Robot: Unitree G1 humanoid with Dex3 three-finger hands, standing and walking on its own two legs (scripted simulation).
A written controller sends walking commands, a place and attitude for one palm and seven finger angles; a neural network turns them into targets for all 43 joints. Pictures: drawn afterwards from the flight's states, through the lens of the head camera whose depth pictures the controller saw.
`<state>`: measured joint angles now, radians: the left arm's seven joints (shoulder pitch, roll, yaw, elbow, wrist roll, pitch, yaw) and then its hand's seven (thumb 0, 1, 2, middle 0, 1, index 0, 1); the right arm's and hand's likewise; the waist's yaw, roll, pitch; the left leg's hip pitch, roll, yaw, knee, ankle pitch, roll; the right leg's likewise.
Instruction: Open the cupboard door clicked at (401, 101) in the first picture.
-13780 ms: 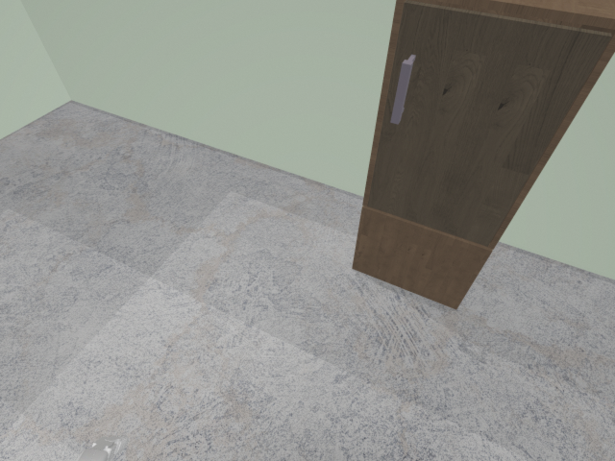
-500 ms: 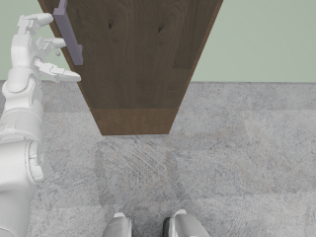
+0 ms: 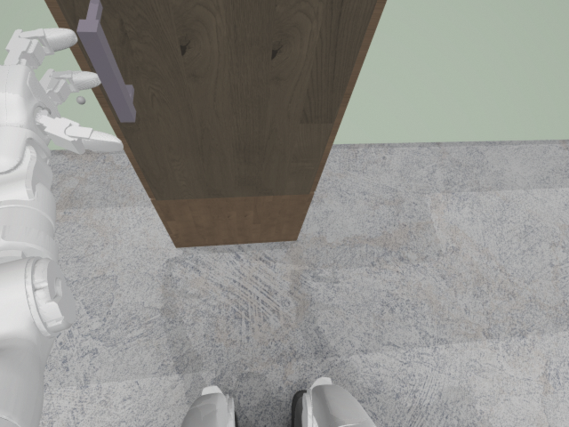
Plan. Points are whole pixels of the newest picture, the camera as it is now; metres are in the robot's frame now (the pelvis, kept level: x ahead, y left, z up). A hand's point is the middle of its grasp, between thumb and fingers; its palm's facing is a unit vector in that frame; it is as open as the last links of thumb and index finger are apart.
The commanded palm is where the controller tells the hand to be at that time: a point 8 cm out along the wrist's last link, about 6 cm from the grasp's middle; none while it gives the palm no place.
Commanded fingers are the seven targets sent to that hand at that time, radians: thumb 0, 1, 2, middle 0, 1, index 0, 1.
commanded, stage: move the hooked fingers beside the handle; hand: left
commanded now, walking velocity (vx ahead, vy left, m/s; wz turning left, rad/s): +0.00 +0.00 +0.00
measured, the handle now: (112, 66) +0.57 +0.20 +0.10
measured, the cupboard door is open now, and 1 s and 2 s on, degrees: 0 0 0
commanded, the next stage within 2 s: slide the fingers in behind the handle in 1.62 s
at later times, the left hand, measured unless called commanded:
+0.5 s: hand (73, 102) +0.51 +0.23 +0.10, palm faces +0.04 -1.00 -0.04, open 14.0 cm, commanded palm +0.49 +0.28 +0.09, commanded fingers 0.00 -0.50 0.30 -0.30 -1.20 -0.30 -1.20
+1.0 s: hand (66, 96) +0.52 +0.25 +0.09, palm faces +0.01 -1.00 -0.03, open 14.0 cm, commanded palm +0.50 +0.29 +0.09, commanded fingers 0.00 -0.50 0.30 -0.30 -1.20 -0.30 -1.20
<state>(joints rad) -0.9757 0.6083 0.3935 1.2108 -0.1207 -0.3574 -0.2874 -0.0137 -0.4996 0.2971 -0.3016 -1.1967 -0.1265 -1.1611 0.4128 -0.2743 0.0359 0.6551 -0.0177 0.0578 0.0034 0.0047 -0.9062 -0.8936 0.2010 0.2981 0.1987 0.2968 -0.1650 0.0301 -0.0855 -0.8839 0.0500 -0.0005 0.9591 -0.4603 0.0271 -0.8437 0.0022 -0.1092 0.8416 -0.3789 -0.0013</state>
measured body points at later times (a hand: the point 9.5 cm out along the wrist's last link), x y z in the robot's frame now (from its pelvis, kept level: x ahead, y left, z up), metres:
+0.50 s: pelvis -0.01 +0.00 +0.00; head +0.13 +0.01 +0.43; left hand +0.50 +0.29 +0.10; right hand -0.02 -0.27 -0.10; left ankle -0.01 +0.09 -0.68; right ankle +0.00 -0.13 -0.68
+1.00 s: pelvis -0.01 +0.00 +0.00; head +0.14 +0.03 +0.42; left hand +0.52 +0.30 +0.10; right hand -0.04 -0.27 -0.10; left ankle -0.01 +0.09 -0.68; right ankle +0.00 -0.13 -0.68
